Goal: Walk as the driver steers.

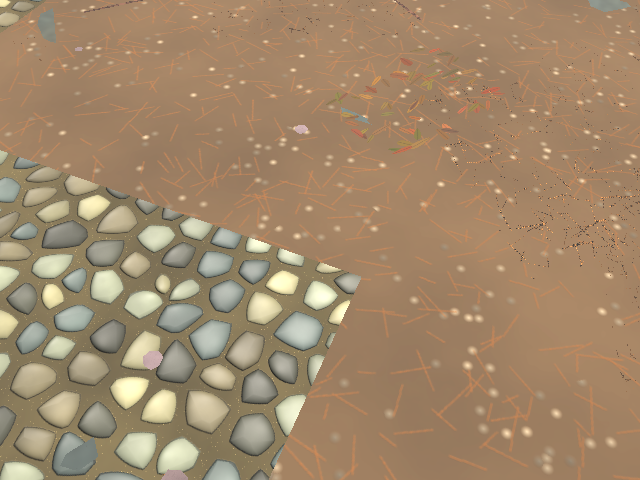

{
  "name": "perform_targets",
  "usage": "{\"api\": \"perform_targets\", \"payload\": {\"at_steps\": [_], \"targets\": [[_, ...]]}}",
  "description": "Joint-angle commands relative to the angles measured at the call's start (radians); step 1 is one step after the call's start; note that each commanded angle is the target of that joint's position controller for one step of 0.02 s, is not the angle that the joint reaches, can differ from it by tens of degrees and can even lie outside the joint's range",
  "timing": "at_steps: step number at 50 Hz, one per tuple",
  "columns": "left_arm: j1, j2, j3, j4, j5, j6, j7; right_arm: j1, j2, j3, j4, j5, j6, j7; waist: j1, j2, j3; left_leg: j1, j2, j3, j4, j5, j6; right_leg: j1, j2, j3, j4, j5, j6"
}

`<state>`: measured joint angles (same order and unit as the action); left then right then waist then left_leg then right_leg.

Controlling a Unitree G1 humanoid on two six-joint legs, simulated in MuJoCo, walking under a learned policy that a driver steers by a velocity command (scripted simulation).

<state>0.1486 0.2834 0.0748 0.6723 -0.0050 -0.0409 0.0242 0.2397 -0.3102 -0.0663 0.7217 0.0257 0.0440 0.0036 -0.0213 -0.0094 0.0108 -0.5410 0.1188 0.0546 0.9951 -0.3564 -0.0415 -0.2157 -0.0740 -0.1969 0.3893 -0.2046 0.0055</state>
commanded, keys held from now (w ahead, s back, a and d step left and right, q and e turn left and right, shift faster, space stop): w+q+shift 0.32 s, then w+e+shift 0.68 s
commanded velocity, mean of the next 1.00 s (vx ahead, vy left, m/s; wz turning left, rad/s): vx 0.88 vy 0.00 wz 0.02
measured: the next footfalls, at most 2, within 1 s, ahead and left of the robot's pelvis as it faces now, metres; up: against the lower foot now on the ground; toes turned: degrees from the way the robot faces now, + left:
left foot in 0.16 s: +0.09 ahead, +0.13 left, +0.00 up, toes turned +15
right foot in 0.60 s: +0.58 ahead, +0.16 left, +0.00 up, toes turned +16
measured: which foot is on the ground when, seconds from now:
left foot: up 0.00-0.14, down 0.16-0.58, up 0.60-1.00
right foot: down 0.00-0.14, up 0.16-0.58, down 0.60-1.00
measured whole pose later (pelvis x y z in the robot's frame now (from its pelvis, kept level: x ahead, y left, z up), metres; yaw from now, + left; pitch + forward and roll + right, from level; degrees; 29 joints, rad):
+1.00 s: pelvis +0.75 +0.26 -0.02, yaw -1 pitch +3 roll +0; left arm 0.51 0.31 0.08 0.91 0.00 -0.08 -0.02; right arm -0.09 -0.26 0.06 0.57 -0.04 -0.09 0.02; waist 0.16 -0.01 0.02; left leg -0.58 0.05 -0.06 0.50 -0.03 -0.02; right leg 0.11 0.13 0.30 0.37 -0.45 -0.13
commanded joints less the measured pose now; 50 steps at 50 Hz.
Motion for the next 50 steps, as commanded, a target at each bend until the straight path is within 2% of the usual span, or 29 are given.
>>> {"api": "perform_targets", "payload": {"at_steps": [1, 2, 3, 4, 5, 6, 7, 8, 9, 10, 12, 15, 19, 22, 24, 27, 29, 30, 31, 32, 34, 35, 37, 39, 42, 44, 47, 49, 50], "targets": [[-0.075, 0.178, 0.057, -0.054, -0.011, -0.036, -0.007, -0.006, -0.067, -0.020, -0.082, 0.003, -0.021, 0.015, -0.017, -0.118, -0.043, 0.007, 0.046, -0.021, -0.084, 0.019, 0.051, 0.055, -0.290, 0.196, -0.275, -0.379, -0.147], [-0.085, 0.181, 0.060, -0.050, -0.014, -0.038, -0.014, 0.004, -0.071, -0.022, -0.081, 0.006, -0.019, 0.017, -0.026, -0.115, -0.030, 0.029, 0.046, -0.003, -0.099, -0.001, 0.063, 0.052, -0.289, 0.175, -0.274, -0.389, -0.140], [-0.041, 0.172, 0.048, -0.041, 0.071, -0.023, -0.030, 0.004, -0.093, -0.025, -0.089, -0.073, 0.007, 0.065, -0.026, -0.113, -0.046, 0.115, -0.002, 0.067, -0.186, -0.031, 0.092, 0.017, -0.268, 0.096, -0.248, -0.487, -0.087], [-0.047, 0.179, 0.052, -0.036, 0.078, -0.012, -0.037, 0.006, -0.102, -0.033, -0.087, -0.060, 0.015, 0.084, -0.028, -0.139, -0.034, 0.171, -0.030, 0.130, -0.196, -0.035, 0.111, -0.009, -0.253, 0.072, -0.231, -0.540, -0.067], [-0.067, 0.184, 0.052, -0.040, 0.068, 0.001, -0.039, 0.033, -0.092, -0.032, -0.078, -0.042, 0.015, 0.091, -0.055, -0.118, -0.003, 0.228, -0.044, 0.161, -0.241, -0.013, 0.129, -0.052, -0.248, 0.040, -0.178, -0.572, -0.050], [-0.089, 0.174, 0.049, -0.043, 0.061, 0.013, -0.042, 0.104, -0.082, -0.031, -0.042, -0.035, 0.012, 0.088, -0.093, -0.036, 0.034, 0.308, -0.073, 0.187, -0.307, -0.003, 0.147, -0.111, -0.217, -0.009, -0.049, -0.576, -0.037], [-0.092, 0.123, 0.036, -0.043, 0.068, 0.022, -0.046, 0.264, -0.103, -0.043, 0.035, -0.040, 0.003, 0.070, -0.149, 0.166, 0.042, 0.428, -0.128, 0.150, -0.364, -0.087, 0.171, -0.187, -0.136, -0.083, 0.289, -0.453, -0.026], [-0.179, 0.016, -0.005, -0.084, 0.074, 0.028, -0.055, 0.397, -0.140, -0.043, 0.069, -0.040, -0.009, 0.053, -0.217, 0.413, 0.106, 0.485, -0.011, -0.188, -0.470, -0.312, 0.224, -0.505, -0.041, -0.059, 0.797, -0.486, -0.010], [-0.194, -0.061, -0.038, -0.177, 0.074, 0.013, -0.059, 0.266, -0.216, -0.028, -0.030, -0.031, -0.028, 0.040, -0.120, 0.448, 0.092, 0.510, 0.121, -0.740, -0.747, -0.391, 0.307, -0.800, 0.099, 0.147, 0.973, -0.432, 0.021], [-0.223, 0.019, -0.028, -0.213, 0.091, -0.012, -0.061, 0.195, -0.277, -0.058, -0.072, -0.038, -0.032, 0.026, -0.108, 0.313, 0.066, 0.561, 0.241, -0.942, -0.938, -0.544, 0.374, -0.894, 0.049, 0.232, 0.999, -0.319, 0.035], [-0.174, 0.139, -0.003, -0.142, 0.086, -0.040, -0.060, 0.167, -0.227, -0.052, -0.075, -0.054, -0.052, 0.008, -0.061, 0.083, 0.050, 0.520, 0.194, -0.748, -0.833, -0.421, 0.343, -0.782, -0.023, 0.255, 0.898, -0.119, 0.035], [-0.135, 0.133, -0.009, -0.100, 0.071, -0.007, -0.070, 0.193, -0.166, -0.029, -0.053, -0.036, -0.089, 0.003, -0.034, 0.061, 0.069, 0.448, 0.066, -0.532, -0.856, -0.200, 0.311, -0.629, -0.024, 0.233, 0.724, 0.004, 0.056], [-0.193, 0.061, -0.040, -0.085, 0.053, 0.008, -0.084, 0.262, -0.121, -0.018, 0.012, -0.022, -0.116, 0.004, -0.051, 0.034, 0.085, 0.550, -0.015, -0.312, -0.870, 0.222, 0.275, -0.605, 0.017, 0.145, 0.464, 0.150, 0.041], [-0.304, 0.037, -0.056, -0.104, 0.038, 0.007, -0.092, 0.313, -0.103, -0.005, 0.060, -0.022, -0.131, 0.007, -0.099, 0.084, 0.101, 0.594, -0.011, -0.212, -0.922, 0.449, 0.239, -0.535, 0.043, 0.060, 0.293, 0.224, -0.013], [-0.317, 0.036, -0.059, -0.109, 0.031, 0.003, -0.091, 0.302, -0.106, 0.001, 0.087, -0.031, -0.141, 0.005, -0.082, 0.098, 0.115, 0.621, 0.016, -0.146, -0.951, 0.614, 0.211, -0.454, 0.057, 0.040, 0.198, 0.250, -0.071], [-0.154, 0.097, -0.040, -0.056, 0.027, 0.002, -0.075, 0.265, -0.171, -0.009, 0.108, -0.057, -0.144, -0.014, 0.023, 0.154, -0.006, 0.723, 0.064, -0.047, -0.765, 1.324, 0.158, -0.231, 0.176, 0.010, 0.211, 0.142, -0.141], [0.230, 0.161, -0.007, 0.066, 0.015, 0.005, -0.059, 0.182, -0.203, -0.022, 0.095, -0.092, -0.118, -0.032, 0.205, 0.171, -0.169, 0.681, 0.074, 0.003, -0.332, 1.521, 0.139, 0.089, 0.235, 0.018, 0.248, 0.034, -0.172], [0.436, 0.197, 0.015, 0.123, 0.018, 0.008, -0.044, 0.122, -0.202, -0.020, 0.080, -0.093, -0.113, -0.035, 0.310, 0.110, -0.222, 0.477, 0.034, 0.026, 0.024, 1.366, 0.130, 0.335, 0.172, 0.131, 0.230, -0.087, -0.201], [0.472, 0.290, 0.048, 0.146, 0.037, 0.016, -0.034, 0.124, -0.066, 0.012, 0.030, -0.064, -0.127, -0.008, 0.241, -0.185, -0.223, 0.038, -0.164, 0.002, 0.515, 0.509, 0.070, 0.531, -0.046, 0.623, 0.147, -0.445, -0.358], [0.328, 0.252, 0.039, 0.132, 0.026, 0.019, -0.046, 0.150, -0.052, 0.028, -0.001, -0.062, -0.155, 0.011, 0.119, -0.263, -0.240, -0.181, -0.251, -0.145, 0.610, -0.011, 0.078, 0.545, -0.157, 1.109, -0.110, -0.524, -0.425], [0.252, 0.166, 0.031, 0.132, 0.020, 0.005, -0.050, 0.010, -0.109, 0.040, -0.034, -0.068, -0.181, 0.010, 0.094, 0.014, -0.069, -0.187, -0.129, -0.201, 0.492, 0.112, 0.101, 0.316, -0.134, 0.953, -0.169, -0.375, -0.384], [0.246, 0.143, 0.024, 0.146, 0.021, -0.002, -0.044, -0.024, -0.096, 0.048, -0.048, -0.080, -0.179, 0.009, 0.059, 0.072, -0.011, -0.145, -0.094, -0.190, 0.402, 0.107, 0.094, 0.192, -0.092, 0.856, -0.181, -0.280, -0.355], [0.235, 0.120, 0.006, 0.170, 0.021, -0.020, -0.034, -0.036, -0.071, 0.063, -0.074, -0.108, -0.146, 0.012, -0.009, 0.045, 0.060, -0.092, -0.054, -0.175, 0.289, 0.059, 0.053, 0.008, -0.015, 0.726, -0.198, -0.145, -0.342], [0.247, 0.143, 0.009, 0.168, 0.014, -0.041, -0.035, -0.090, -0.052, 0.078, -0.108, -0.114, -0.120, 0.017, -0.019, 0.027, 0.100, -0.095, -0.021, -0.133, 0.152, 0.032, 0.019, -0.100, 0.014, 0.662, -0.237, -0.105, -0.350], [0.254, 0.157, 0.022, 0.154, 0.011, -0.052, -0.035, -0.303, -0.022, 0.104, -0.192, -0.083, -0.126, 0.038, 0.042, 0.002, 0.158, 0.035, -0.029, -0.056, -0.198, 0.278, -0.019, -0.251, 0.077, 0.581, -0.310, 0.011, -0.297], [0.291, 0.176, 0.033, 0.164, -0.004, -0.054, -0.042, -0.346, -0.005, 0.108, -0.204, -0.065, -0.129, 0.042, 0.087, -0.016, 0.114, 0.155, -0.066, -0.034, -0.330, 0.465, -0.011, -0.214, 0.073, 0.574, -0.298, 0.208, -0.253], [0.330, 0.205, 0.045, 0.178, -0.009, -0.047, -0.036, -0.343, -0.044, 0.092, -0.205, -0.063, -0.134, 0.027, 0.105, -0.028, 0.045, 0.196, -0.106, -0.043, -0.454, 0.449, 0.010, 0.008, 0.047, 0.583, -0.169, 0.482, -0.209], [0.322, 0.249, 0.054, 0.179, 0.003, -0.045, -0.030, -0.179, -0.115, 0.056, -0.158, -0.061, -0.141, 0.004, 0.025, -0.026, -0.093, 0.399, -0.158, -0.044, -0.482, 0.284, 0.034, 0.093, 0.052, 0.571, 0.096, 0.753, -0.163], [0.271, 0.269, 0.059, 0.167, 0.008, -0.050, -0.035, 0.002, -0.153, 0.034, -0.116, -0.059, -0.146, -0.013, -0.085, -0.025, -0.183, 0.616, -0.115, -0.074, -0.480, 0.240, 0.049, 0.008, 0.086, 0.560, 0.322, 0.700, -0.142]]}}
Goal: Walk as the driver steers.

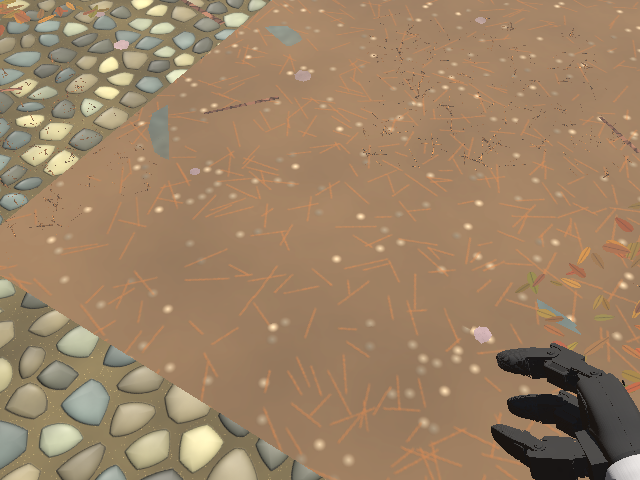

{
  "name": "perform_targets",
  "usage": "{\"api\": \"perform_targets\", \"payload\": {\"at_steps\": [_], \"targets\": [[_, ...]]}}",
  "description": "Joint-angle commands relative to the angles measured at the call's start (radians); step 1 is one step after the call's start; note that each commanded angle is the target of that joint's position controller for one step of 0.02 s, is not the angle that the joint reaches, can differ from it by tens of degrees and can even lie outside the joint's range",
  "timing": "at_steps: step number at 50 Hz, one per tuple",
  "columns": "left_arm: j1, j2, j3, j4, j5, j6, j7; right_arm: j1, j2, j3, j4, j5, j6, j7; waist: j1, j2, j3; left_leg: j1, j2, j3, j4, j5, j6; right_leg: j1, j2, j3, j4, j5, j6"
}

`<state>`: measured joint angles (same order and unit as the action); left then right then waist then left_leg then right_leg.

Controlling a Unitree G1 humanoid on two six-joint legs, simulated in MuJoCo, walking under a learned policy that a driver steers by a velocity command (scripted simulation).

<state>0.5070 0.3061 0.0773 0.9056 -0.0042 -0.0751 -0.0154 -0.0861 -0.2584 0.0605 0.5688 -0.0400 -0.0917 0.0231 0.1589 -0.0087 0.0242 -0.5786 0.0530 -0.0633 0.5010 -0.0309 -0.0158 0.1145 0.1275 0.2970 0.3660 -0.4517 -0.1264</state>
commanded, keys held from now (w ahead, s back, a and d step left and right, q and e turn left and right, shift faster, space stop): w+e+shift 0.26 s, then w+q+shift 0.74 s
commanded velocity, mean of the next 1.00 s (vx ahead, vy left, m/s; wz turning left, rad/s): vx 1.00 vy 0.00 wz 0.05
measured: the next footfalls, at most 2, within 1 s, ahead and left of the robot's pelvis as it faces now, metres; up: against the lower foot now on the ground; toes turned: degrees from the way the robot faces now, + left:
left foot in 0.02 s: +0.22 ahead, +0.16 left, +0.00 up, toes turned -3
right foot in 0.44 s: +0.57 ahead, -0.13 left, +0.00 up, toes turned -21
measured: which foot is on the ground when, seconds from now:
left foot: up 0.00-0.00, down 0.02-0.42, up 0.44-0.86, down 0.88-1.00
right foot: down 0.00-0.00, up 0.02-0.42, down 0.44-0.88, up 0.90-1.00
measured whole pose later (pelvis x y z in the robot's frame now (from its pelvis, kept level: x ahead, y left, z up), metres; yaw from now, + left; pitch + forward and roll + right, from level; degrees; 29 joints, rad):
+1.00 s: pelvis +0.94 -0.08 -0.01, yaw +7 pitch -2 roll +1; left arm 0.16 0.22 -0.02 0.75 0.06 -0.11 0.00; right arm 0.33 -0.33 -0.07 0.86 -0.02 0.00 0.01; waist -0.04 0.01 0.06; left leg -0.38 -0.20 0.08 0.66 -0.26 0.21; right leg -0.37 -0.03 0.07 1.47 -0.35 0.01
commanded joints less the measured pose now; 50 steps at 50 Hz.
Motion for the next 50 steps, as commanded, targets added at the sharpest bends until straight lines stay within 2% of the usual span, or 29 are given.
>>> {"api": "perform_targets", "payload": {"at_steps": [1, 2, 3, 4, 5, 7, 10, 13, 16, 19, 20, 21, 22, 23, 24, 25, 26, 29, 33, 36, 39, 41, 43, 44, 45, 46, 47, 48, 50], "targets": [[-0.130, 0.174, 0.038, -0.093, 0.013, -0.029, 0.003, 0.559, -0.288, -0.130, 0.074, -0.012, -0.011, -0.058, -0.363, 0.035, -0.324, 0.890, 0.125, -0.105, 0.037, -0.381, 0.052, -0.468, -0.067, 0.002, 0.647, 0.699, -0.006], [-0.036, -0.012, -0.007, -0.138, -0.033, -0.029, 0.013, 0.588, -0.345, -0.145, 0.086, -0.057, -0.009, -0.059, -0.276, 0.316, -0.453, 1.120, 0.461, -0.599, -0.095, -0.607, 0.136, -0.768, 0.016, -0.113, 0.965, -0.083, 0.018], [-0.080, 0.067, -0.011, -0.161, -0.018, -0.013, 0.018, 0.518, -0.324, -0.159, 0.091, -0.029, 0.006, -0.051, -0.261, 0.332, -0.428, 1.027, 0.450, -0.799, -0.217, -0.749, 0.170, -0.882, -0.055, -0.174, 1.058, 0.019, 0.005], [-0.190, 0.114, 0.001, -0.153, 0.006, 0.002, 0.015, 0.421, -0.209, -0.137, 0.079, -0.020, 0.008, -0.047, -0.263, 0.191, -0.243, 0.867, 0.375, -0.594, -0.227, -0.705, 0.146, -0.914, -0.120, -0.197, 1.028, 0.129, 0.005], [-0.240, 0.110, 0.002, -0.156, 0.020, 0.012, 0.000, 0.389, -0.150, -0.123, 0.094, -0.017, 0.008, -0.040, -0.248, 0.100, -0.142, 0.742, 0.327, -0.423, -0.221, -0.507, 0.132, -0.895, -0.152, -0.210, 0.981, 0.180, 0.011], [-0.274, 0.063, -0.003, -0.176, 0.038, 0.039, -0.030, 0.428, -0.108, -0.110, 0.149, -0.014, 0.001, -0.040, -0.211, 0.106, -0.055, 0.605, 0.265, -0.206, -0.242, -0.265, 0.101, -0.862, -0.192, -0.216, 0.948, 0.183, 0.024], [-0.373, -0.002, -0.027, -0.238, 0.042, 0.075, -0.052, 0.470, -0.045, -0.098, 0.221, 0.023, -0.020, -0.020, -0.178, 0.099, 0.004, 0.555, 0.213, 0.014, -0.276, -0.013, 0.050, -0.916, -0.218, -0.250, 0.932, 0.219, 0.024], [-0.464, 0.004, -0.049, -0.320, 0.041, 0.077, -0.073, 0.420, -0.087, -0.105, 0.227, 0.019, -0.042, -0.017, -0.129, 0.112, 0.062, 0.463, 0.207, 0.172, -0.340, 0.154, 0.051, -0.889, -0.224, -0.296, 0.769, 0.379, 0.026], [-0.548, -0.010, -0.079, -0.340, 0.043, 0.060, -0.087, 0.499, -0.131, -0.104, 0.270, 0.005, -0.050, -0.017, -0.141, 0.053, 0.140, 0.381, 0.172, 0.258, -0.442, 0.341, 0.068, -0.703, -0.157, -0.370, 0.447, 0.447, -0.011], [-0.519, 0.061, -0.066, -0.299, 0.057, 0.043, -0.067, 0.556, -0.243, -0.119, 0.313, 0.021, -0.029, -0.031, -0.091, 0.076, 0.081, 0.525, 0.204, 0.264, -0.330, 0.921, 0.115, -0.487, -0.028, -0.448, 0.333, 0.351, -0.042], [-0.388, 0.098, -0.052, -0.263, 0.066, 0.040, -0.055, 0.552, -0.274, -0.122, 0.323, 0.021, -0.016, -0.038, -0.012, 0.097, -0.003, 0.532, 0.220, 0.252, -0.136, 1.054, 0.127, -0.318, -0.009, -0.427, 0.316, 0.297, -0.060], [-0.174, 0.132, -0.030, -0.192, 0.068, 0.038, -0.035, 0.528, -0.290, -0.120, 0.326, 0.025, -0.003, -0.042, 0.094, 0.116, -0.112, 0.485, 0.210, 0.223, 0.126, 1.037, 0.127, -0.088, -0.032, -0.368, 0.255, 0.294, -0.085], [-0.023, 0.203, -0.002, -0.142, 0.080, 0.039, -0.009, 0.525, -0.254, -0.113, 0.314, 0.026, 0.001, -0.036, 0.140, 0.101, -0.213, 0.316, 0.145, 0.200, 0.460, 0.695, 0.121, 0.162, -0.143, -0.251, 0.233, 0.183, -0.089], [-0.052, 0.293, 0.014, -0.146, 0.097, 0.029, 0.010, 0.624, -0.074, -0.083, 0.275, 0.032, 0.001, -0.016, -0.015, -0.176, -0.315, 0.013, -0.015, 0.138, 0.882, -0.501, 0.109, 0.367, -0.480, 0.144, 0.202, 0.070, -0.091], [-0.062, 0.285, 0.023, -0.175, 0.079, 0.026, 0.015, 0.602, -0.152, -0.101, 0.236, 0.074, 0.001, -0.029, 0.006, -0.104, -0.445, -0.113, -0.063, -0.041, 1.034, -0.431, 0.128, 0.367, -0.576, 0.458, 0.019, 0.006, -0.124], [-0.122, 0.214, 0.013, -0.145, 0.062, 0.018, 0.019, 0.488, -0.179, -0.112, 0.221, 0.069, 0.003, -0.031, -0.026, -0.011, -0.226, -0.172, 0.003, -0.029, 0.975, -0.285, 0.127, 0.188, -0.506, 0.286, -0.041, 0.032, -0.097], [-0.179, 0.155, 0.000, -0.131, 0.055, 0.004, 0.015, 0.476, -0.140, -0.104, 0.228, 0.061, 0.005, -0.023, -0.075, -0.009, -0.074, -0.156, 0.037, -0.005, 0.900, -0.231, 0.121, 0.012, -0.469, 0.155, -0.086, 0.117, -0.092], [-0.218, 0.054, -0.023, -0.103, 0.042, -0.032, 0.014, 0.541, -0.069, -0.099, 0.286, 0.030, 0.056, 0.004, -0.175, -0.019, 0.014, -0.024, 0.096, -0.013, 0.809, -0.194, 0.093, -0.231, -0.382, -0.105, -0.186, 0.238, -0.039], [-0.198, 0.014, -0.032, -0.057, 0.017, -0.067, 0.006, 0.336, -0.026, -0.098, 0.205, 0.024, 0.079, 0.029, -0.185, -0.041, 0.106, -0.151, 0.108, 0.051, 0.681, -0.069, 0.085, -0.258, -0.301, -0.382, -0.261, 0.513, 0.031], [-0.203, 0.022, -0.036, -0.047, 0.021, -0.077, 0.011, 0.220, -0.018, -0.083, 0.153, 0.035, 0.068, 0.046, -0.189, -0.038, 0.119, -0.086, 0.067, 0.149, 0.445, 0.102, 0.114, -0.269, -0.249, -0.535, -0.282, 0.727, 0.063], [-0.164, 0.093, -0.029, -0.040, 0.013, -0.076, 0.036, 0.184, -0.043, -0.081, 0.138, 0.026, 0.063, 0.062, -0.202, -0.026, 0.088, 0.054, -0.038, 0.258, 0.246, 0.193, 0.158, -0.150, -0.284, -0.586, -0.215, 1.196, 0.095], [-0.184, 0.169, -0.010, -0.063, 0.023, -0.048, 0.059, 0.336, -0.103, -0.099, 0.180, 0.029, 0.069, 0.056, -0.292, -0.096, -0.022, 0.224, -0.117, 0.283, 0.239, 0.094, 0.183, -0.064, -0.320, -0.578, 0.008, 1.539, 0.115], [-0.284, 0.213, 0.007, -0.105, 0.040, -0.006, 0.064, 0.714, -0.202, -0.148, 0.287, 0.024, 0.077, 0.033, -0.482, -0.093, -0.185, 0.611, -0.150, 0.201, 0.234, -0.068, 0.249, -0.183, -0.350, -0.531, 0.527, 1.531, 0.096], [-0.301, 0.174, 0.004, -0.095, 0.042, 0.003, 0.042, 0.769, -0.242, -0.176, 0.309, 0.037, 0.079, 0.010, -0.489, 0.025, -0.161, 0.728, -0.114, 0.106, 0.139, -0.116, 0.297, -0.342, -0.221, -0.535, 0.945, 0.850, 0.095], [-0.295, -0.001, -0.045, -0.150, 0.067, -0.018, 0.025, 0.670, -0.302, -0.187, 0.308, 0.041, 0.090, -0.002, -0.339, 0.278, -0.052, 0.779, -0.013, -0.127, 0.213, 0.104, 0.341, -0.721, -0.061, -0.462, 1.330, -0.051, 0.119], [-0.207, 0.009, -0.060, -0.265, 0.037, -0.043, 0.020, 0.596, -0.377, -0.201, 0.252, 0.020, 0.096, -0.007, -0.247, 0.316, -0.285, 0.984, 0.162, -0.644, -0.069, -0.222, 0.541, -0.968, -0.050, -0.244, 1.425, -0.065, 0.130], [-0.273, 0.071, -0.062, -0.263, 0.052, -0.067, 0.021, 0.548, -0.306, -0.196, 0.218, 0.015, 0.095, -0.015, -0.260, 0.101, -0.201, 0.888, 0.209, -0.801, -0.281, -0.507, 0.498, -1.027, -0.112, -0.189, 1.323, 0.023, 0.116], [-0.310, 0.104, -0.056, -0.255, 0.050, -0.071, 0.019, 0.510, -0.236, -0.180, 0.226, 0.017, 0.090, -0.020, -0.213, -0.051, -0.060, 0.699, 0.185, -0.733, -0.313, -0.526, 0.437, -0.986, -0.161, -0.189, 1.198, 0.108, 0.118], [-0.319, 0.080, -0.066, -0.254, 0.080, -0.037, 0.022, 0.459, -0.214, -0.167, 0.224, 0.028, 0.059, -0.026, -0.135, -0.117, 0.033, 0.420, 0.095, -0.541, -0.302, -0.314, 0.392, -0.848, -0.220, -0.194, 1.044, 0.110, 0.153]]}}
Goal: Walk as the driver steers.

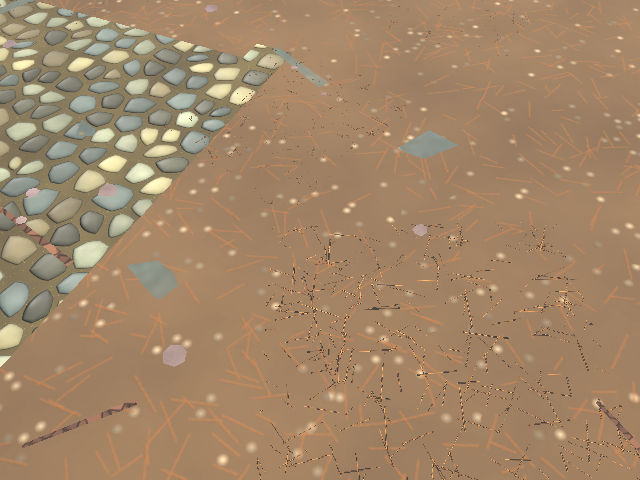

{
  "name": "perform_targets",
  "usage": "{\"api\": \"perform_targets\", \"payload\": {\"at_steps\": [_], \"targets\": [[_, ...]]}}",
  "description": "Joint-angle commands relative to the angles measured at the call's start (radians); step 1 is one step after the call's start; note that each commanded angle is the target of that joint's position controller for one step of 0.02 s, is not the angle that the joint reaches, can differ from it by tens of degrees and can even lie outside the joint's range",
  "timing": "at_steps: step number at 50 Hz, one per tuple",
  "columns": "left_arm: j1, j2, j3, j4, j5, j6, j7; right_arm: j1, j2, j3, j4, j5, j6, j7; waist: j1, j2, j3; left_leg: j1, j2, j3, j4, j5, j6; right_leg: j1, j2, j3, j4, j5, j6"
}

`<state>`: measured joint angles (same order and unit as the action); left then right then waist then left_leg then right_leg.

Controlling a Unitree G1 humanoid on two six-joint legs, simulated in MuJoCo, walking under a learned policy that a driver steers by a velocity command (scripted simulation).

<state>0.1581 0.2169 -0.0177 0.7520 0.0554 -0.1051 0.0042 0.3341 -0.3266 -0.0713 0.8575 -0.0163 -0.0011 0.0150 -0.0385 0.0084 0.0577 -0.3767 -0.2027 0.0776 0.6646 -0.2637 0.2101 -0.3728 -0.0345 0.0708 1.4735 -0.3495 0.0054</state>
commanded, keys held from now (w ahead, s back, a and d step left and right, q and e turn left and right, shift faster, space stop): w+q+shift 0.94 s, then q+shift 0.06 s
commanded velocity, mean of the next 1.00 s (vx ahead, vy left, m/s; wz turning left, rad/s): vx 0.99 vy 0.00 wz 0.98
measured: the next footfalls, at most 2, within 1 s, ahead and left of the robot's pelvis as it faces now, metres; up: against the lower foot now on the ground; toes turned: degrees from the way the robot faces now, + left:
right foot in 0.30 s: +0.53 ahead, -0.14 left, +0.00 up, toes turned +20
left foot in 0.78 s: +0.79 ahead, +0.22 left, +0.00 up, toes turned +47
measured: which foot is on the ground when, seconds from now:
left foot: down 0.00-0.30, up 0.32-0.76, down 0.78-1.00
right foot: up 0.00-0.28, down 0.30-0.76, up 0.78-1.00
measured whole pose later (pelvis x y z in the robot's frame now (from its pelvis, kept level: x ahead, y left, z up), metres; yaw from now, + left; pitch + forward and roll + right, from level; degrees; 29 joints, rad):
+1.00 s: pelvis +0.82 +0.23 +0.02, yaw +56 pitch +1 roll +1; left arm 0.08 0.25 -0.01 0.58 0.06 -0.05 -0.01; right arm 0.45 -0.33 -0.07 0.82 -0.01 -0.04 0.00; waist -0.05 0.01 0.05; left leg -0.10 -0.24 -0.11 0.41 -0.29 0.19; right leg -0.70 -0.15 0.10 1.01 -0.29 0.08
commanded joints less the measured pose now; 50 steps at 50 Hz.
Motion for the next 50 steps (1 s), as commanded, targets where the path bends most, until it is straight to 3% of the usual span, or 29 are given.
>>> {"api": "perform_targets", "payload": {"at_steps": [1, 3, 6, 10, 12, 13, 14, 15, 16, 17, 18, 20, 21, 24, 28, 32, 34, 36, 37, 38, 39, 40, 41, 42, 43, 45, 46, 47, 50], "targets": [[0.032, 0.155, 0.022, -0.100, 0.025, 0.021, 0.000, 0.027, -0.124, -0.026, -0.063, 0.008, -0.047, -0.019, 0.088, -0.132, 0.026, 0.100, 0.308, -0.605, -0.478, -0.033, 0.156, -0.300, -0.083, 0.021, -0.136, 0.006, 0.043], [-0.043, 0.138, 0.013, -0.142, 0.024, 0.045, -0.009, 0.022, -0.134, -0.027, -0.072, 0.015, -0.072, -0.013, 0.082, -0.105, 0.050, -0.030, 0.232, -0.491, -0.508, 0.067, 0.144, -0.225, -0.100, -0.027, -0.334, 0.051, 0.068], [-0.207, 0.101, -0.005, -0.210, -0.006, 0.042, -0.023, 0.059, -0.141, -0.038, -0.073, 0.021, -0.079, -0.007, 0.008, -0.042, 0.055, -0.018, 0.168, -0.423, -0.497, 0.248, 0.086, -0.165, -0.071, -0.069, -0.651, 0.329, 0.066], [-0.283, 0.117, -0.002, -0.251, -0.029, 0.033, -0.020, 0.119, -0.161, -0.056, -0.068, 0.022, -0.074, 0.000, -0.067, 0.036, -0.011, 0.198, 0.200, -0.462, -0.425, 0.496, 0.028, -0.117, 0.000, -0.073, -0.877, 0.457, 0.033], [-0.216, 0.156, 0.014, -0.239, -0.029, 0.027, -0.011, 0.081, -0.179, -0.062, -0.083, 0.019, -0.074, -0.009, -0.025, 0.047, -0.059, 0.249, 0.206, -0.480, -0.330, 0.630, -0.015, 0.026, 0.037, -0.053, -0.969, 0.405, 0.018], [-0.110, 0.205, 0.035, -0.208, -0.033, 0.024, 0.000, 0.062, -0.207, -0.068, -0.089, 0.012, -0.076, -0.009, 0.027, 0.047, -0.135, 0.277, 0.204, -0.483, -0.206, 0.764, -0.039, 0.152, 0.065, -0.048, -0.956, 0.319, 0.008], [0.074, 0.252, 0.059, -0.166, -0.039, 0.019, 0.014, 0.008, -0.242, -0.073, -0.099, 0.006, -0.079, -0.005, 0.144, 0.045, -0.228, 0.242, 0.187, -0.468, 0.002, 0.795, -0.059, 0.341, 0.056, -0.051, -0.947, 0.236, -0.001], [0.308, 0.304, 0.087, -0.114, -0.027, 0.015, 0.034, -0.048, -0.196, -0.060, -0.119, 0.000, -0.091, -0.003, 0.259, 0.021, -0.332, 0.099, 0.152, -0.429, 0.276, 0.665, -0.073, 0.595, -0.037, 0.017, -0.899, 0.083, -0.020], [0.434, 0.363, 0.105, -0.088, 0.016, 0.011, 0.049, -0.031, -0.007, -0.012, -0.160, 0.009, -0.098, -0.007, 0.242, -0.244, -0.422, -0.166, 0.057, -0.328, 0.610, -0.174, -0.074, 0.821, -0.322, 0.360, -0.981, -0.292, -0.047], [0.286, 0.403, 0.120, -0.110, 0.019, 0.018, 0.034, 0.088, -0.005, 0.013, -0.214, 0.048, -0.090, -0.004, 0.096, -0.484, -0.495, -0.359, 0.058, -0.249, 0.776, -0.236, -0.085, 0.819, -0.463, 0.911, -1.222, -0.476, -0.140], [0.147, 0.273, 0.103, -0.144, 0.010, 0.026, 0.026, 0.005, -0.088, 0.006, -0.169, 0.013, -0.065, -0.013, 0.103, -0.224, -0.307, -0.415, 0.153, -0.216, 0.793, -0.101, -0.083, 0.649, -0.392, 0.766, -1.245, -0.590, -0.143], [0.122, 0.180, 0.081, -0.108, 0.005, 0.031, 0.018, -0.091, -0.103, -0.001, -0.176, -0.012, -0.043, 0.015, 0.092, -0.028, -0.138, -0.373, 0.224, -0.172, 0.704, -0.011, -0.106, 0.423, -0.302, 0.410, -1.225, -0.218, -0.115], [0.163, 0.170, 0.076, -0.067, 0.000, 0.024, 0.021, -0.120, -0.076, 0.005, -0.199, -0.024, -0.032, 0.033, 0.081, -0.048, -0.096, -0.369, 0.253, -0.175, 0.684, -0.009, -0.111, 0.363, -0.272, 0.297, -1.233, -0.109, -0.106], [0.224, 0.134, 0.068, 0.011, -0.030, -0.006, -0.001, -0.180, -0.011, 0.031, -0.258, -0.022, 0.001, 0.058, 0.048, -0.103, -0.038, -0.420, 0.305, -0.158, 0.664, 0.032, -0.118, 0.308, -0.250, 0.089, -1.275, 0.134, -0.072], [0.193, 0.153, 0.070, 0.032, -0.025, -0.030, -0.010, -0.312, -0.023, 0.045, -0.329, -0.014, 0.008, 0.070, 0.019, -0.080, 0.030, -0.416, 0.304, -0.100, 0.500, 0.210, -0.124, 0.239, -0.202, -0.168, -1.346, 0.383, -0.049], [0.281, 0.193, 0.078, 0.077, -0.023, -0.027, 0.001, -0.450, -0.011, 0.060, -0.350, -0.015, 0.002, 0.094, 0.056, -0.028, 0.099, -0.305, 0.235, 0.078, 0.188, 0.265, -0.066, 0.315, -0.153, -0.342, -1.360, 0.750, -0.001], [0.321, 0.243, 0.087, 0.079, -0.024, -0.012, 0.017, -0.424, -0.020, 0.057, -0.333, -0.013, -0.003, 0.087, 0.029, -0.083, 0.041, -0.185, 0.155, 0.143, 0.123, 0.220, -0.031, 0.410, -0.170, -0.368, -1.233, 1.234, 0.014], [0.294, 0.305, 0.104, 0.066, -0.021, 0.021, 0.035, -0.233, -0.074, 0.033, -0.276, -0.013, -0.007, 0.069, -0.091, -0.130, -0.077, 0.030, 0.096, 0.129, 0.100, 0.120, 0.006, 0.440, -0.220, -0.354, -0.951, 1.488, 0.010], [0.241, 0.324, 0.110, 0.042, -0.018, 0.037, 0.035, -0.030, -0.117, 0.008, -0.215, -0.010, -0.011, 0.055, -0.183, -0.141, -0.162, 0.245, 0.080, 0.085, 0.076, 0.078, 0.039, 0.365, -0.243, -0.327, -0.710, 1.487, -0.011], [0.206, 0.311, 0.111, 0.022, -0.014, 0.047, 0.025, 0.154, -0.161, -0.026, -0.144, -0.006, -0.017, 0.029, -0.245, -0.082, -0.230, 0.524, 0.088, -0.004, -0.019, 0.059, 0.072, 0.173, -0.205, -0.320, -0.374, 1.142, -0.018], [0.182, 0.201, 0.090, -0.016, -0.002, 0.044, 0.004, 0.083, -0.232, -0.058, -0.137, 0.024, -0.004, 0.003, -0.141, 0.161, -0.164, 0.642, 0.234, -0.256, -0.048, 0.063, 0.104, -0.152, -0.002, -0.307, 0.001, 0.012, 0.004], [0.209, 0.195, 0.080, -0.148, -0.029, 0.022, 0.004, 0.038, -0.332, -0.073, -0.194, -0.019, 0.015, 0.004, -0.068, 0.216, -0.341, 0.893, 0.433, -0.795, -0.212, 0.024, 0.319, -0.490, 0.074, -0.115, 0.254, -0.156, 0.042], [0.111, 0.224, 0.073, -0.166, -0.025, -0.006, 0.003, 0.084, -0.285, -0.074, -0.202, -0.015, 0.017, -0.009, -0.111, 0.013, -0.326, 0.834, 0.463, -0.888, -0.356, -0.078, 0.296, -0.548, 0.013, 0.011, 0.187, -0.069, 0.033], [0.093, 0.215, 0.065, -0.162, -0.028, -0.019, 0.003, 0.058, -0.232, -0.064, -0.170, -0.009, 0.006, -0.017, -0.058, -0.059, -0.154, 0.648, 0.443, -0.829, -0.412, -0.059, 0.257, -0.533, -0.030, 0.017, 0.058, -0.025, 0.026], [0.075, 0.206, 0.061, -0.157, -0.016, -0.014, 0.005, 0.032, -0.195, -0.053, -0.153, -0.006, -0.012, -0.022, 0.000, -0.112, -0.066, 0.478, 0.393, -0.743, -0.422, 0.033, 0.220, -0.461, -0.062, 0.015, -0.048, -0.032, 0.033], [0.127, 0.197, 0.057, -0.136, 0.020, 0.032, 0.005, -0.029, -0.149, -0.030, -0.160, -0.002, -0.044, -0.031, 0.085, -0.120, -0.017, 0.249, 0.313, -0.596, -0.426, 0.157, 0.189, -0.324, -0.094, 0.017, -0.167, -0.082, 0.062], [0.114, 0.188, 0.055, -0.142, 0.023, 0.051, 0.002, -0.027, -0.134, -0.022, -0.157, 0.004, -0.057, -0.026, 0.097, -0.111, -0.003, 0.162, 0.285, -0.562, -0.439, 0.160, 0.183, -0.286, -0.105, 0.007, -0.240, -0.111, 0.075], [0.061, 0.172, 0.049, -0.169, 0.021, 0.060, -0.002, -0.029, -0.138, -0.022, -0.155, 0.007, -0.068, -0.021, 0.094, -0.095, 0.021, 0.078, 0.255, -0.528, -0.463, 0.155, 0.175, -0.256, -0.110, -0.012, -0.338, -0.088, 0.084], [-0.083, 0.108, 0.021, -0.229, -0.006, 0.051, -0.016, -0.033, -0.156, -0.034, -0.143, 0.008, -0.071, -0.013, 0.063, -0.054, 0.054, -0.069, 0.151, -0.400, -0.407, 0.559, 0.084, -0.077, -0.047, -0.084, -0.648, 0.255, 0.074]]}}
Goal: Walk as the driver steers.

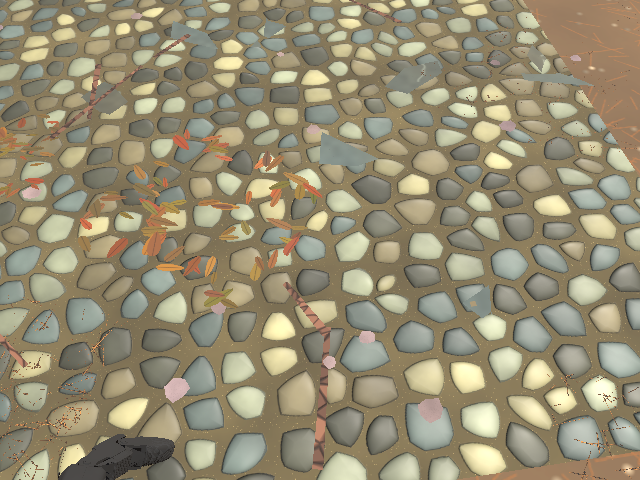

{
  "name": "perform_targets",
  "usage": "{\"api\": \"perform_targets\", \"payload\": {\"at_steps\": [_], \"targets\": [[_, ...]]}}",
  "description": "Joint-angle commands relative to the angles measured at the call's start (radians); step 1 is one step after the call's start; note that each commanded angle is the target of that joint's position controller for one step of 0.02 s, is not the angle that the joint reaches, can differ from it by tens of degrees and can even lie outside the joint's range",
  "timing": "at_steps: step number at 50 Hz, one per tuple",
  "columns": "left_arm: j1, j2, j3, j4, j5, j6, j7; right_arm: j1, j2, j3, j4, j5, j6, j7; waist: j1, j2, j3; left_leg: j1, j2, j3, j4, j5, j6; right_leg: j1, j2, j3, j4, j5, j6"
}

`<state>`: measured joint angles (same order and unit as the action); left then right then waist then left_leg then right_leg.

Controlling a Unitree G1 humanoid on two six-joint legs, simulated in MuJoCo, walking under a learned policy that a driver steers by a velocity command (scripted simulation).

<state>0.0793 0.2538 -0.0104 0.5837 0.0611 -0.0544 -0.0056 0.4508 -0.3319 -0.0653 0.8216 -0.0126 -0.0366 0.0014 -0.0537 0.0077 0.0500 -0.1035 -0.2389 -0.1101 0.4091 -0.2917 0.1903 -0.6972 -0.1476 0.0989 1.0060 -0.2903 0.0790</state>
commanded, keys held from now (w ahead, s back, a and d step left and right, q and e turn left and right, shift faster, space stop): q+shift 0.12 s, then shift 0.20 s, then w+shift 0.30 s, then w+q+shift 0.02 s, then q+shift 0.36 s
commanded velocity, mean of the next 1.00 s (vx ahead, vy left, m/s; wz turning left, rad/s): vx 0.46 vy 0.00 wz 0.54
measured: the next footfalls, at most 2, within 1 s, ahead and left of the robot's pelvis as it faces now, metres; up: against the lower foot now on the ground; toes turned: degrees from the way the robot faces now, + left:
right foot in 0.14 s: +0.37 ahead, -0.16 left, +0.00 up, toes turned +15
left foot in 0.52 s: +0.31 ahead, +0.08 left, +0.00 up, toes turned +18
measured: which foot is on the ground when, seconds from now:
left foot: down 0.00-0.14, up 0.16-0.50, down 0.52-0.88, up 0.90-1.00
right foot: up 0.00-0.12, down 0.14-0.50, up 0.52-0.86, down 0.88-1.00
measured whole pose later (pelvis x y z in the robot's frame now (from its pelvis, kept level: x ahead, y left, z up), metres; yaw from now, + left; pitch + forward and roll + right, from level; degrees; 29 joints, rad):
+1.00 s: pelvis +0.47 +0.00 +0.00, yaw +34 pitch +2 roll -1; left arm 0.05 0.25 0.04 0.65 0.02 -0.05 0.01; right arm 0.35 -0.32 -0.08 0.68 0.03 0.02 -0.04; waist -0.06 0.01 0.04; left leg -0.46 -0.01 -0.07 1.19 -0.51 -0.06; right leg -0.40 -0.03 -0.05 0.52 -0.17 0.00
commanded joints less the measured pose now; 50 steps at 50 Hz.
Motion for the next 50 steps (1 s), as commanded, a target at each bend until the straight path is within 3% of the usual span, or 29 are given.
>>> {"api": "perform_targets", "payload": {"at_steps": [1, 3, 4, 6, 7, 8, 9, 10, 11, 12, 14, 17, 19, 23, 24, 25, 27, 28, 29, 32, 35, 36, 40, 43, 44, 45, 46, 48, 50], "targets": [[-0.012, 0.063, 0.009, -0.060, -0.021, -0.002, -0.007, -0.130, -0.158, -0.046, -0.094, 0.011, -0.029, 0.006, 0.057, -0.031, 0.030, -0.338, 0.164, -0.185, -0.107, 0.670, 0.062, 0.325, 0.105, -0.133, -0.266, 0.298, -0.018], [-0.018, 0.079, 0.013, -0.058, -0.033, -0.004, -0.001, -0.067, -0.162, -0.052, -0.069, 0.020, -0.016, 0.010, 0.016, 0.007, -0.037, -0.266, 0.154, -0.211, -0.015, 0.729, -0.003, 0.427, 0.174, -0.134, -0.370, 0.385, -0.041], [-0.125, 0.106, 0.045, -0.109, -0.065, -0.054, 0.016, -0.037, -0.071, -0.038, -0.091, 0.105, -0.015, -0.018, -0.012, -0.092, -0.048, -0.277, 0.155, -0.341, 0.041, 0.513, -0.039, 0.506, 0.231, -0.046, -0.518, 0.361, -0.019], [0.004, 0.173, 0.085, -0.095, -0.082, -0.077, 0.037, -0.118, -0.146, -0.050, -0.102, 0.076, -0.003, -0.031, 0.119, 0.006, -0.148, -0.171, 0.135, -0.316, 0.254, 0.557, -0.106, 0.643, 0.213, -0.058, -0.624, 0.484, -0.031], [0.209, 0.200, 0.097, -0.049, -0.068, -0.076, 0.041, -0.136, -0.097, -0.036, -0.125, 0.043, 0.003, -0.032, 0.196, 0.063, -0.308, -0.215, 0.103, -0.240, 0.524, 0.391, -0.162, 0.878, 0.087, 0.000, -0.512, 0.611, -0.087], [0.344, 0.239, 0.090, -0.027, -0.047, -0.064, 0.042, -0.078, 0.047, 0.006, -0.158, -0.014, 0.011, -0.032, 0.173, -0.131, -0.448, -0.391, 0.028, -0.126, 0.850, -0.454, -0.208, 1.108, -0.176, 0.231, -0.354, 1.161, -0.153], [0.349, 0.252, 0.093, -0.012, -0.018, -0.057, 0.016, 0.145, -0.024, 0.004, -0.168, 0.036, 0.006, -0.018, 0.080, -0.383, -0.651, -0.507, 0.045, -0.178, 1.144, -0.465, -0.243, 1.226, -0.409, 0.684, -0.429, 1.051, -0.362], [0.218, 0.245, 0.107, -0.055, -0.031, -0.040, 0.018, 0.122, -0.095, -0.006, -0.152, 0.052, 0.026, -0.015, 0.082, -0.299, -0.598, -0.561, 0.148, -0.140, 1.232, -0.335, -0.274, 1.136, -0.370, 0.706, -0.505, 0.636, -0.402], [0.129, 0.151, 0.086, -0.068, -0.035, -0.024, 0.029, -0.031, -0.116, -0.013, -0.177, 0.060, 0.044, -0.019, 0.103, -0.181, -0.421, -0.620, 0.188, -0.057, 1.191, -0.246, -0.286, 0.976, -0.266, 0.521, -0.562, 0.464, -0.360], [0.070, 0.113, 0.066, -0.068, -0.033, -0.009, 0.034, -0.110, -0.108, -0.016, -0.193, 0.051, 0.061, -0.027, 0.080, -0.063, -0.288, -0.607, 0.212, -0.011, 1.175, -0.202, -0.292, 0.796, -0.203, 0.400, -0.589, 0.460, -0.325], [0.046, 0.127, 0.066, -0.029, -0.040, -0.012, 0.029, -0.154, -0.062, -0.006, -0.226, 0.037, 0.070, -0.028, 0.037, -0.042, -0.127, -0.541, 0.250, -0.014, 1.001, -0.224, -0.268, 0.545, -0.131, 0.234, -0.636, 0.595, -0.310], [0.035, 0.161, 0.087, 0.029, -0.048, -0.022, 0.011, -0.158, 0.023, 0.024, -0.223, 0.031, 0.049, -0.023, 0.021, -0.083, -0.174, -0.367, 0.267, 0.050, 0.628, -0.177, -0.246, 0.431, -0.084, 0.072, -0.687, 0.687, -0.310], [0.030, 0.192, 0.100, 0.051, -0.075, -0.015, -0.003, -0.164, 0.011, 0.030, -0.209, 0.032, 0.041, -0.003, 0.027, -0.109, -0.230, -0.222, 0.286, 0.063, 0.466, -0.034, -0.214, 0.384, -0.089, 0.051, -0.748, 0.353, -0.320], [0.028, 0.215, 0.106, 0.069, -0.108, -0.012, -0.013, -0.217, -0.055, 0.009, -0.216, 0.029, 0.029, 0.021, 0.011, -0.121, -0.137, -0.060, 0.258, 0.125, 0.223, 0.048, -0.141, 0.254, -0.099, 0.079, -0.801, -0.216, -0.275], [0.046, 0.204, 0.102, 0.079, -0.105, -0.011, -0.015, -0.197, -0.059, 0.004, -0.202, 0.024, 0.025, 0.019, 0.000, -0.099, -0.121, 0.002, 0.243, 0.149, 0.204, 0.014, -0.126, 0.207, -0.086, 0.068, -0.774, -0.284, -0.257], [0.103, 0.128, 0.082, 0.093, -0.018, 0.017, -0.026, -0.114, -0.045, 0.022, -0.181, -0.068, 0.029, 0.036, -0.028, 0.003, -0.138, 0.162, 0.205, 0.166, 0.167, -0.092, -0.107, 0.076, -0.019, -0.008, -0.662, -0.398, -0.185], [0.010, 0.039, 0.055, 0.005, -0.011, 0.031, -0.030, 0.004, -0.212, -0.018, -0.185, -0.050, 0.018, 0.020, -0.099, 0.343, -0.030, 0.190, 0.589, -0.544, -0.280, -0.683, 0.015, -0.278, 0.191, -0.160, -0.083, -0.293, -0.097], [-0.033, 0.138, 0.080, -0.011, -0.006, 0.032, -0.024, -0.047, -0.199, -0.024, -0.194, -0.035, 0.020, 0.003, -0.080, 0.183, 0.030, 0.103, 0.599, -0.581, -0.287, -0.665, 0.055, -0.310, 0.118, -0.050, 0.000, -0.140, -0.099], [-0.001, 0.149, 0.086, -0.002, -0.017, 0.029, -0.031, -0.102, -0.160, -0.013, -0.202, -0.025, 0.015, 0.000, -0.025, 0.146, 0.023, 0.076, 0.557, -0.498, -0.262, -0.555, 0.039, -0.275, 0.096, -0.036, -0.001, -0.040, -0.093], [0.102, 0.162, 0.090, 0.054, -0.010, 0.026, -0.050, -0.136, -0.098, 0.003, -0.194, -0.011, -0.018, 0.001, 0.039, 0.110, -0.034, -0.001, 0.444, -0.288, -0.296, -0.324, 0.012, -0.081, 0.064, -0.084, -0.045, 0.077, -0.047], [0.058, 0.093, 0.069, 0.045, -0.018, 0.029, -0.053, -0.102, -0.067, 0.003, -0.150, -0.004, -0.032, 0.004, 0.049, 0.059, 0.021, -0.086, 0.375, -0.157, -0.277, 0.022, 0.022, 0.050, 0.082, -0.116, -0.202, 0.162, -0.023], [-0.022, 0.079, 0.065, 0.024, -0.084, -0.025, -0.027, -0.132, -0.065, -0.005, -0.174, 0.037, -0.030, -0.017, 0.029, 0.021, 0.039, -0.097, 0.402, -0.162, -0.227, 0.144, 0.033, 0.072, 0.099, -0.065, -0.294, 0.195, -0.035], [-0.065, 0.129, 0.077, 0.008, -0.077, -0.064, -0.013, -0.086, -0.163, -0.046, -0.155, 0.041, -0.003, -0.040, 0.029, 0.078, -0.021, -0.104, 0.404, -0.212, -0.098, 0.243, 0.005, 0.255, 0.155, -0.041, -0.484, 0.234, -0.024], [0.061, 0.176, 0.105, 0.032, -0.067, -0.052, -0.001, -0.107, -0.101, -0.041, -0.178, 0.047, 0.013, -0.040, 0.104, 0.094, -0.091, -0.174, 0.306, -0.220, 0.101, 0.258, -0.081, 0.500, 0.140, -0.048, -0.565, 0.296, -0.070], [0.167, 0.224, 0.119, 0.036, -0.051, -0.049, 0.007, -0.109, -0.041, -0.025, -0.202, 0.032, 0.013, -0.038, 0.146, 0.009, -0.210, -0.277, 0.230, -0.159, 0.339, 0.115, -0.131, 0.719, 0.009, 0.048, -0.539, 0.419, -0.127], [0.233, 0.288, 0.130, 0.044, -0.022, -0.031, 0.014, 0.028, 0.048, 0.000, -0.224, 0.036, 0.009, -0.040, 0.103, -0.313, -0.396, -0.542, 0.121, -0.029, 0.672, -0.379, -0.198, 1.023, -0.298, 0.398, -0.553, 0.565, -0.289], [0.216, 0.234, 0.120, 0.037, -0.036, -0.018, 0.010, 0.082, -0.059, -0.020, -0.210, 0.044, 0.010, -0.037, 0.084, -0.335, -0.433, -0.604, 0.204, -0.052, 0.846, -0.370, -0.225, 1.001, -0.336, 0.531, -0.598, 0.485, -0.334], [0.112, 0.139, 0.096, 0.021, -0.046, 0.002, 0.024, -0.059, -0.120, -0.048, -0.220, 0.046, 0.038, -0.041, 0.091, -0.157, -0.239, -0.647, 0.275, 0.003, 0.912, -0.243, -0.259, 0.806, -0.240, 0.245, -0.614, 0.484, -0.289], [0.015, 0.126, 0.094, 0.031, -0.043, 0.014, 0.030, -0.088, -0.094, -0.054, -0.235, 0.044, 0.070, -0.046, 0.038, -0.144, -0.136, -0.573, 0.328, 0.033, 0.849, -0.183, -0.271, 0.601, -0.170, 0.075, -0.661, 0.504, -0.271]]}}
